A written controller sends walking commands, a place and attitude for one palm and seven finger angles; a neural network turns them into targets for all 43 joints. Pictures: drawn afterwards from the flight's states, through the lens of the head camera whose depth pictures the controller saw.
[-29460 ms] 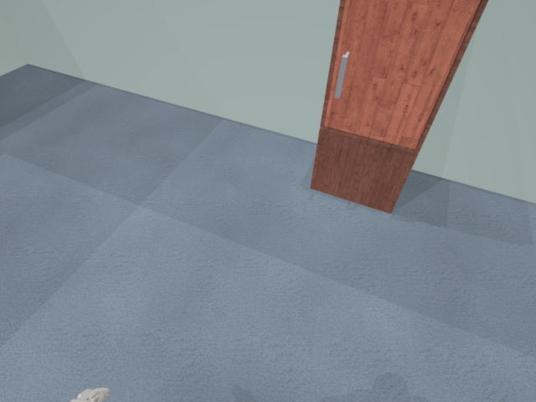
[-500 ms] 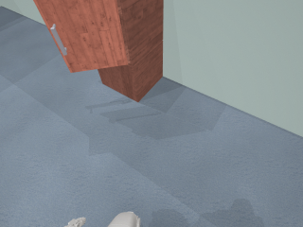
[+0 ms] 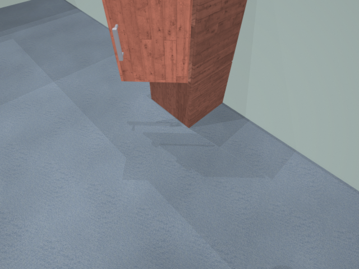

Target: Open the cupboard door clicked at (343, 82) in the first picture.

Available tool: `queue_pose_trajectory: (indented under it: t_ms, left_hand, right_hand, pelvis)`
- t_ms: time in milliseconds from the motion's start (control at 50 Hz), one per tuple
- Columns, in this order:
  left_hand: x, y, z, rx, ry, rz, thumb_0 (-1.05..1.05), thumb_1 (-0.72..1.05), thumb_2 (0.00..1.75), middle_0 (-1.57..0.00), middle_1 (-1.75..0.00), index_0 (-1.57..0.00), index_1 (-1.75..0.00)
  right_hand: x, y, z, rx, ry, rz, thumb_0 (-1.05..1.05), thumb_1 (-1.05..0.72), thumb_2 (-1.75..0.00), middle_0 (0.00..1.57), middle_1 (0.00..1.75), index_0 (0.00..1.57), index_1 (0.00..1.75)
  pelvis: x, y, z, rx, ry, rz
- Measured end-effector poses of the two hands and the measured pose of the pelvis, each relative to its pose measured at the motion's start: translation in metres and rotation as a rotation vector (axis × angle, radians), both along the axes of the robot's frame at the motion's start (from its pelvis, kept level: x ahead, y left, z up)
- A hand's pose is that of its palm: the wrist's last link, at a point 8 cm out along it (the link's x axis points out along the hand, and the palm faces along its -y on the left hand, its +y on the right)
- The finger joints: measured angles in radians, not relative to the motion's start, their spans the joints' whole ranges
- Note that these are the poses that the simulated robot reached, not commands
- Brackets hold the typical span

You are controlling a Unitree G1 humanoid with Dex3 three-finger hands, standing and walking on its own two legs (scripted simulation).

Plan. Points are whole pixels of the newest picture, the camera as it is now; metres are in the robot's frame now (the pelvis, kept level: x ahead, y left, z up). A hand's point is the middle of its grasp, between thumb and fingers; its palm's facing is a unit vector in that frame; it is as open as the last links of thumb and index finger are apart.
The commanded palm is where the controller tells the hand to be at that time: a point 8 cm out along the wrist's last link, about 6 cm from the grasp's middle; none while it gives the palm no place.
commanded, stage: take the last steps up to it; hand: left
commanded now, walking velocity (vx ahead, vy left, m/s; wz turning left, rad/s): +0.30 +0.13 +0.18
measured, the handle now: (118, 43) +1.07 +0.37 -0.10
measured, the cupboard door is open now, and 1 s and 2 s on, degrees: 45 45 45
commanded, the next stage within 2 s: come to a stop and stand still in 1.32 s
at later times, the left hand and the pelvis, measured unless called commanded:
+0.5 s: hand out of the picture +0.03 +0.21 -0.19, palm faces +0.21 -0.97 -0.15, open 7.4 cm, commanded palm none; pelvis +0.14 +0.06 -0.02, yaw +7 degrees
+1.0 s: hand (110, 164) +0.43 +0.26 -0.16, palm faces +0.01 -0.98 -0.22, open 7.4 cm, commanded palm none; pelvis +0.31 +0.07 -0.01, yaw +2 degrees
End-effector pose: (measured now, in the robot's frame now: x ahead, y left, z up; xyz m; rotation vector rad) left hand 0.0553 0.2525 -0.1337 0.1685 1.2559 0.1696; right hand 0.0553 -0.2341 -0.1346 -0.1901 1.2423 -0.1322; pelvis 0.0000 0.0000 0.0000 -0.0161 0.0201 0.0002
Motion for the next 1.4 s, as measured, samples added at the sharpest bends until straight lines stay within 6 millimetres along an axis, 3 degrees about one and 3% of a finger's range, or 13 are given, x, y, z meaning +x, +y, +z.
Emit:
queue_pose_trajectory:
  t_ms: [100, 200, 340, 500, 580, 740, 900, 960, 1020, 1100, 1200, 1320, 1400]
  left_hand:
    - [0.024, -0.014, 0.0, 0.032, -0.085, 0.0, 0.01, 0.91, 0.9, -0.19, -0.3, -0.2, -0.3]
    - [0.008, -0.026, 0.008, 0.02, -0.042, 0.068, 0.0, 0.91, 0.9, -0.2, -0.3, -0.2, -0.3]
    - [-0.027, -0.034, 0.003, -0.055, 0.158, 0.141, 0.0, 0.91, 0.9, -0.2, -0.3, -0.2, -0.3]
    - [-0.033, 0.006, -0.029, -0.114, 0.332, 0.244, 0.01, 0.91, 0.9, -0.2, -0.3, -0.2, -0.3]
    - [0.016, 0.04, -0.034, -0.086, 0.301, 0.207, 0.01, 0.91, 0.9, -0.2, -0.3, -0.2, -0.3]
    - [0.182, 0.085, -0.005, -0.019, -0.004, 0.085, 0.01, 0.91, 0.9, -0.19, -0.3, -0.2, -0.3]
    - [0.314, 0.074, 0.015, 0.005, -0.161, -0.03, 0.0, 0.91, 0.9, -0.19, -0.3, -0.2, -0.3]
    - [0.349, 0.061, 0.011, 0.012, -0.179, -0.063, 0.0, 0.91, 0.9, -0.19, -0.3, -0.2, -0.3]
    - [0.364, 0.048, 0.008, 0.002, -0.179, -0.06, 0.0, 0.91, 0.9, -0.19, -0.3, -0.2, -0.3]
    - [0.351, 0.044, 0.008, -0.005, -0.114, 0.024, -0.01, 0.93, 0.9, -0.2, -0.3, -0.2, -0.3]
    - [0.326, 0.059, 0.006, 0.009, 0.02, 0.077, -0.02, 0.96, 0.9, -0.2, -0.3, -0.2, -0.3]
    - [0.301, 0.067, -0.01, -0.049, 0.19, 0.142, -0.01, 0.93, 0.9, -0.2, -0.3, -0.2, -0.3]
    - [0.305, 0.078, -0.032, -0.091, 0.275, 0.158, 0.0, 0.92, 0.9, -0.2, -0.3, -0.2, -0.3]
  right_hand:
    - [-0.018, -0.016, -0.026, 0.035, 0.088, -0.028, 0.0, -0.91, -0.9, 0.21, 0.3, 0.2, 0.3]
    - [0.003, -0.024, -0.02, 0.034, 0.142, -0.002, 0.01, -0.91, -0.9, 0.2, 0.3, 0.2, 0.3]
    - [0.085, -0.008, -0.002, 0.021, 0.068, 0.044, 0.01, -0.91, -0.9, 0.2, 0.3, 0.19, 0.3]
    - [0.207, 0.063, -0.014, -0.008, -0.071, 0.17, 0.01, -0.91, -0.9, 0.2, 0.3, 0.19, 0.3]
    - [0.226, 0.092, -0.01, -0.001, -0.107, 0.15, 0.0, -0.91, -0.9, 0.2, 0.3, 0.2, 0.3]
    - [0.213, 0.098, -0.003, 0.0, -0.037, 0.039, -0.01, -0.95, -0.9, 0.21, 0.3, 0.2, 0.3]
    - [0.187, 0.094, -0.017, 0.049, 0.155, -0.057, 0.0, -0.92, -0.9, 0.2, 0.3, 0.2, 0.3]
    - [0.186, 0.09, -0.026, 0.072, 0.22, -0.092, 0.0, -0.92, -0.9, 0.2, 0.3, 0.2, 0.3]
    - [0.2, 0.085, -0.028, 0.083, 0.268, -0.099, 0.01, -0.91, -0.9, 0.2, 0.3, 0.2, 0.3]
    - [0.25, 0.077, -0.017, 0.067, 0.234, -0.076, 0.01, -0.91, -0.9, 0.2, 0.3, 0.2, 0.3]
    - [0.34, 0.076, -0.006, 0.049, 0.104, -0.026, 0.01, -0.91, -0.9, 0.2, 0.3, 0.19, 0.3]
    - [0.45, 0.1, 0.001, 0.028, -0.053, 0.056, 0.01, -0.91, -0.9, 0.2, 0.29, 0.19, 0.3]
    - [0.504, 0.121, -0.004, -0.004, -0.149, 0.084, 0.0, -0.91, -0.9, 0.2, 0.29, 0.19, 0.3]
  pelvis:
    - [0.016, -0.014, -0.014, 0.033, -0.009, 0.021]
    - [0.04, -0.012, -0.004, 0.032, -0.024, 0.054]
    - [0.082, 0.007, 0.005, 0.051, -0.006, 0.084]
    - [0.144, 0.062, -0.025, 0.016, -0.003, 0.117]
    - [0.164, 0.077, -0.021, 0.028, -0.018, 0.089]
    - [0.209, 0.095, -0.002, 0.043, -0.021, 0.055]
    - [0.267, 0.088, -0.002, 0.062, -0.013, 0.034]
    - [0.293, 0.077, -0.01, 0.065, -0.01, 0.021]
    - [0.314, 0.07, -0.011, 0.045, -0.019, 0.031]
    - [0.34, 0.067, -0.001, 0.041, -0.022, 0.038]
    - [0.373, 0.071, 0.006, 0.035, -0.017, 0.047]
    - [0.418, 0.095, -0.001, 0.015, -0.027, 0.048]
    - [0.449, 0.117, -0.019, 0.002, -0.031, 0.035]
